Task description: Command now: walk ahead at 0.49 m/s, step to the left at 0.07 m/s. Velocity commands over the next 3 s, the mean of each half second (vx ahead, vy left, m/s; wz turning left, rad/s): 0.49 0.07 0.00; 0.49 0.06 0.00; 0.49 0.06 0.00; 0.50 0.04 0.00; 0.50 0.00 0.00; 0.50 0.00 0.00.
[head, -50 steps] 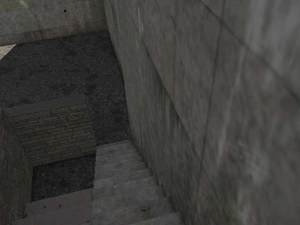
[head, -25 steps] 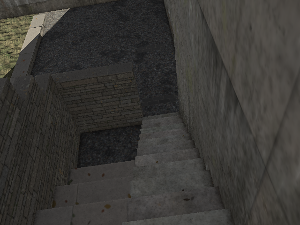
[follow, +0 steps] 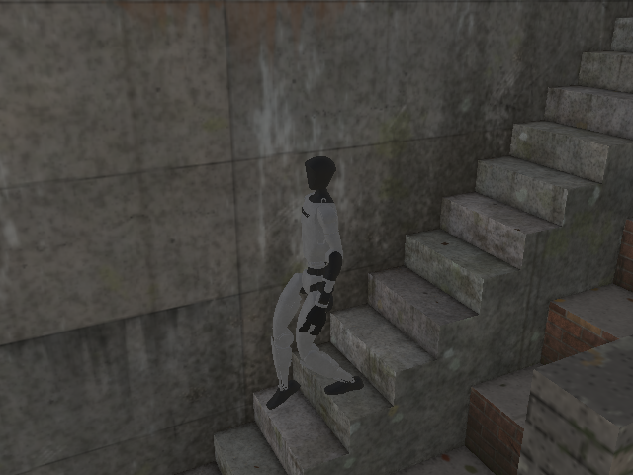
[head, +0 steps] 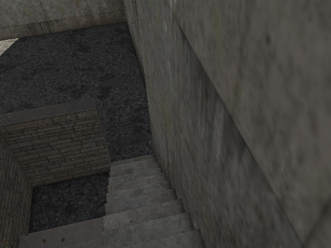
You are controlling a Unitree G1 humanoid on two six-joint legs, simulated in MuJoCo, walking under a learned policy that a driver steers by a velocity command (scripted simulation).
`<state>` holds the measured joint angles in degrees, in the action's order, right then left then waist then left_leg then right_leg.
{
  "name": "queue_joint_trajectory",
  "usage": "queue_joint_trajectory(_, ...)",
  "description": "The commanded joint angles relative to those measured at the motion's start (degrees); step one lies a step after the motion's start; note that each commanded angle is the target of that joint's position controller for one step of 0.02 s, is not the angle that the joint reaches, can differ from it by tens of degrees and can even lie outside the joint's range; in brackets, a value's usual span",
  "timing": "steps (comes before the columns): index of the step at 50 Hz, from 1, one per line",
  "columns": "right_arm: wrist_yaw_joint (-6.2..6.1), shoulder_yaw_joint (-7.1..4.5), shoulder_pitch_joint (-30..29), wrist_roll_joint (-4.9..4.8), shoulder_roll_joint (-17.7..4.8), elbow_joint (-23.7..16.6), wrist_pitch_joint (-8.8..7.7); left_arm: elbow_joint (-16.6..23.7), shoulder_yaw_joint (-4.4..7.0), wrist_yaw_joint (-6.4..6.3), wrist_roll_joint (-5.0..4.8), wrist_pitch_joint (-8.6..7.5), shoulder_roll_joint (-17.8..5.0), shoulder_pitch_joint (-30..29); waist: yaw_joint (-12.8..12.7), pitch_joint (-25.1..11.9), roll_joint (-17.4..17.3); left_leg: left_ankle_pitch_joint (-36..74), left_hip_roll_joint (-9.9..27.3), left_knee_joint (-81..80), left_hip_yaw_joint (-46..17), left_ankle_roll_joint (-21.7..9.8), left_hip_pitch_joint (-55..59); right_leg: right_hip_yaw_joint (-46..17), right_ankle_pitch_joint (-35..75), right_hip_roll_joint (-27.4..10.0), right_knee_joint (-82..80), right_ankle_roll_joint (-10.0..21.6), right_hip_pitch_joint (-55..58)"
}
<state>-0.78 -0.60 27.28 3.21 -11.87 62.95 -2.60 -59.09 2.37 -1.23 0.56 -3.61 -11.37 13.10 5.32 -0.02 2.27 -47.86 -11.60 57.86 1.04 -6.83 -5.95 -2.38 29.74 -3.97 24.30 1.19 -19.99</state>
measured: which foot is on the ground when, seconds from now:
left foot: down 0.00-0.08, up 0.10-0.56, down 0.58-1.00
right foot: up 0.00-0.02, down 0.04-0.60, up 0.62-1.00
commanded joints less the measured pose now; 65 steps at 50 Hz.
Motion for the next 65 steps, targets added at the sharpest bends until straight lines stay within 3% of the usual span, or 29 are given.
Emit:
queue_joint_trajectory(1, -0.32, 0.02, 4.79, 1.20, -4.66, -0.39, 0.88, -1.87, 2.04, -1.36, 0.51, -1.23, -8.30, 7.82, 0.39, 13.22, 0.21, 47.73, 11.07, 3.43, -13.61, -4.11, -2.61, 3.30, -7.48, -1.83, -18.93, -1.19, 1.80)
queue_joint_trajectory(3, 1.10, -1.04, 3.74, 0.78, -7.58, -0.95, 2.19, -4.20, 3.21, -1.46, 1.40, -1.96, -10.83, 16.90, -2.05, 6.91, 2.68, 47.17, 8.79, 21.67, -12.40, -4.81, -10.48, 3.45, 5.26, -3.97, -11.68, -1.49, 20.13)
queue_joint_trajectory(4, 0.81, -0.63, 12.32, -1.14, -3.68, -1.79, 2.69, -3.94, 3.83, -0.35, 0.98, -1.51, -14.44, 20.13, -0.20, -2.52, 14.82, 10.95, 5.69, 37.71, -7.19, -2.07, -23.44, -0.81, 25.47, -13.44, 8.17, 6.38, 37.24)
queue_joint_trajectory(6, -0.60, -0.95, 4.15, 0.58, -4.01, -2.33, 4.40, -1.89, 2.53, 1.06, -2.80, -0.31, -8.60, 27.28, -7.75, -5.94, -0.11, -6.49, 4.34, 49.02, -4.07, -0.26, -43.41, -13.62, -3.50, -22.50, 8.79, 11.73, 39.82)
queue_joint_trajectory(7, 0.41, -0.61, -3.17, 1.92, -2.62, -5.97, 5.11, -2.43, 3.64, -0.90, -3.38, 0.19, -13.57, 25.22, -8.37, -0.20, 7.24, -0.18, 5.80, 50.64, -3.32, 0.76, -51.60, -24.30, -26.34, -28.11, 1.58, 18.78, 32.05)
queue_joint_trajectory(9, 0.74, -0.97, -10.59, 2.59, -5.37, -7.78, 5.65, -0.61, 1.61, -2.26, -2.06, 0.10, -10.03, 22.99, -7.83, 6.48, -1.02, 19.23, 9.07, 31.21, -8.05, 2.86, -45.40, -18.47, -40.44, -21.67, -3.45, 14.97, 14.33)
queue_joint_trajectory(13, 1.04, 1.44, -11.00, 1.19, 1.51, -8.19, 8.50, 0.14, -2.30, -4.35, -4.47, -3.16, -5.50, 12.80, -3.67, 6.03, 8.35, 42.28, 9.40, 1.56, -6.16, 8.14, -20.54, -3.43, -15.71, -11.62, -2.61, 8.80, -6.15)
queue_joint_trajectory(15, 1.20, 0.92, -7.97, 1.01, -0.16, -7.64, 7.94, 0.31, -1.48, -3.33, -5.10, -4.79, -8.18, 13.25, -2.37, 2.40, 12.45, 47.67, 9.70, 5.70, -3.44, 6.67, -16.65, -3.49, -22.31, -12.34, 0.74, 10.59, -7.32)
queue_joint_trajectory(16, 1.61, -0.98, -14.14, 1.11, -4.81, -9.82, 7.68, -2.37, -0.77, -3.99, -5.40, -5.35, -7.21, 17.81, -4.05, 5.02, 6.34, 64.45, 12.17, 0.00, -12.36, 6.09, -29.02, -5.74, -38.26, -10.41, 9.70, 9.20, -0.71)
queue_joint_trajectory(20, 2.84, -0.60, -23.68, 1.09, -3.16, -14.19, 5.29, -2.28, -0.05, -5.70, -3.80, -4.34, -6.41, 18.88, -6.53, 6.35, -0.21, 77.82, 12.19, -10.92, -13.60, 8.06, -32.71, -9.98, -59.20, -9.80, 18.25, 8.44, -2.57)
queue_joint_trajectory(25, 4.04, 0.54, -25.84, -4.71, -0.25, -16.58, 4.16, -0.09, 1.03, -5.83, -0.50, -0.78, -6.06, 18.19, -13.00, 9.57, 6.46, 72.59, 16.11, -33.27, -7.35, 7.32, -15.25, -4.44, -59.57, -8.41, 24.28, 7.50, -11.27)
queue_joint_trajectory(27, 4.12, -0.85, -15.81, -2.26, -2.50, -12.39, 3.68, 1.35, 2.19, -4.62, -0.34, -0.13, -8.48, 15.76, -9.71, 4.55, 9.71, 68.99, 12.66, -20.10, -3.61, 5.85, -0.10, -3.63, -51.66, -9.61, 35.18, 6.85, -18.49)
queue_joint_trajectory(30, 4.43, -2.03, -0.22, -3.76, -6.21, -5.71, -0.16, -1.52, 3.46, -4.44, 2.76, 3.37, -6.85, 24.53, -4.88, -0.99, -12.56, 70.21, 19.30, -40.57, -7.43, 5.80, 14.38, 0.92, -75.03, 2.60, 74.33, 6.43, -18.10)
queue_joint_trajectory(31, 4.61, -2.60, 6.74, -1.34, -12.31, -3.85, -0.50, 2.38, 3.04, -3.39, -1.04, 2.01, -3.53, 24.96, -6.86, -5.04, -24.48, 118.17, 24.65, -11.76, -6.02, 6.26, 27.62, 4.20, -88.58, 5.59, 98.40, 3.08, -39.31)
queue_joint_trajectory(32, 4.72, -4.32, 10.16, -2.60, -15.75, -4.64, 0.08, 4.83, 2.76, -3.29, -2.60, 0.82, -5.33, 20.85, -3.19, -10.63, -21.68, 116.72, 29.43, -11.96, -12.55, 6.97, 32.62, 3.45, -76.92, 5.00, 103.25, 4.35, -47.97)
queue_joint_trajectory(33, 3.85, -6.99, 10.56, -2.53, -20.55, -5.31, -0.30, 6.74, 2.75, -3.60, -2.93, 0.34, -5.92, 17.08, 0.52, -18.10, -21.48, 72.95, 35.10, -23.55, -25.04, -1.47, 29.57, -0.45, -66.10, 5.16, 103.53, 4.88, -48.46)
queue_joint_trajectory(34, 3.59, -5.80, 5.58, -1.29, -14.35, -7.13, -0.31, 5.26, 3.22, -3.93, -2.15, 1.05, -7.80, 12.18, -0.17, -11.07, -14.42, 52.44, 32.64, -29.41, -26.11, -3.01, 19.60, -1.94, -56.28, 2.60, 96.04, 4.38, -47.49)
queue_joint_trajectory(37, 3.76, -1.75, -0.63, 1.22, -3.04, -8.29, -1.49, 2.95, 3.97, -2.80, -0.26, 3.81, -6.36, 12.78, -6.00, 1.60, -9.64, 53.80, 28.52, -25.98, -21.72, -6.26, -2.26, -4.29, -46.31, 3.08, 78.96, 0.56, -41.57)
queue_joint_trajectory(39, 3.13, -0.55, -0.10, -0.43, -1.99, -7.15, -3.06, 5.51, 2.88, -2.08, 0.41, 5.06, -2.68, 8.21, -7.18, 5.40, -7.75, 53.77, 29.55, -29.33, -22.38, -3.70, -11.67, -5.02, -36.68, 5.58, 66.55, -2.88, -40.55)
queue_joint_trajectory(43, 2.27, -1.52, -3.55, -0.77, -9.93, -7.50, -3.94, 3.01, 3.53, -1.69, 1.57, 7.01, -4.31, 8.30, -10.50, 3.45, -11.44, 51.25, 26.64, -32.84, -21.20, -5.02, -16.78, -5.30, -23.93, 7.15, 51.17, -2.61, -24.98)
queue_joint_trajectory(47, 0.86, -0.81, -1.35, -2.91, -7.62, -6.01, -4.84, 8.48, 3.51, -0.18, 0.83, 4.55, -5.16, -8.60, -5.39, 9.33, -7.42, 29.58, 22.23, -29.63, -17.54, -4.05, -10.25, -8.08, -4.92, 5.86, 25.78, -1.87, -29.72)
queue_joint_trajectory(54, 1.25, -1.30, 2.09, -0.36, -6.74, -6.61, -3.93, 12.62, 1.88, 0.82, -0.32, 3.65, -3.69, -16.14, 0.66, 11.60, -7.40, 24.56, 19.38, -21.37, -18.10, -6.37, -13.29, -3.12, -4.93, 3.69, 8.14, -0.48, -15.68)
queue_joint_trajectory(56, 1.02, -1.38, 4.48, 0.30, -5.90, -5.46, -3.43, 10.95, 2.06, 0.75, -1.70, 4.00, -5.55, -13.38, 2.34, 12.67, -6.51, 23.55, 17.31, -16.76, -15.50, -5.30, -9.51, -2.96, -0.53, -0.23, -3.86, -0.56, -10.05)
queue_joint_trajectory(60, 0.30, -2.14, -0.03, 1.21, -8.06, -3.82, -0.28, -0.15, 4.42, 0.24, -0.03, 2.76, -11.61, 16.89, -8.43, 5.11, -3.48, 41.52, 14.12, 12.47, -13.36, -4.90, -9.05, -0.65, -4.38, -4.30, -10.49, -0.09, 16.79)
queue_joint_trajectory(61, -0.01, -2.15, 5.05, 0.65, -6.07, -2.64, 1.01, -0.15, 4.80, -0.78, 1.22, 2.31, -12.29, 18.05, -7.87, 2.22, 5.14, 25.07, 8.39, 28.83, -8.52, -3.54, -10.96, 1.27, -16.05, -3.40, -15.04, -1.17, 21.02)
queue_joint_trajectory(62, 0.89, -2.12, 9.92, 0.44, -2.58, -1.86, 1.42, -1.49, 3.56, 0.39, 2.50, 1.30, -12.71, 22.61, -6.38, -1.88, 11.47, -6.67, 3.14, 48.00, -4.80, -0.86, -26.34, -0.83, 8.70, -8.98, 5.70, 0.32, 36.55)
queue_joint_trajectory(63, -0.30, -2.11, 12.47, -0.11, -2.12, -3.16, 2.12, -1.55, 3.16, 1.95, 0.99, 0.78, -13.09, 25.54, -5.19, -5.09, 14.86, -10.81, 4.45, 59.86, -5.57, 0.80, -43.28, -9.18, 17.47, -14.21, 19.75, 2.80, 46.05)
queue_joint_trajectory(64, -0.97, -1.88, 6.57, 1.41, -4.57, -4.60, 3.15, -1.63, 2.71, 2.49, -2.19, -0.03, -12.34, 28.47, -6.91, -3.55, 9.75, -2.23, 4.68, 57.26, -6.68, 2.16, -49.75, -17.36, 1.65, -17.08, 12.78, 3.78, 39.02)
queue_joint_trajectory(65, -0.42, -1.41, 1.75, 3.00, -3.85, -7.21, 3.73, -2.55, 4.06, 1.61, -4.37, -0.46, -16.76, 25.42, -5.21, -3.27, 13.34, 6.08, 5.06, 55.25, -8.52, 2.65, -54.23, -32.60, -33.48, -22.90, 2.21, 13.69, 32.60)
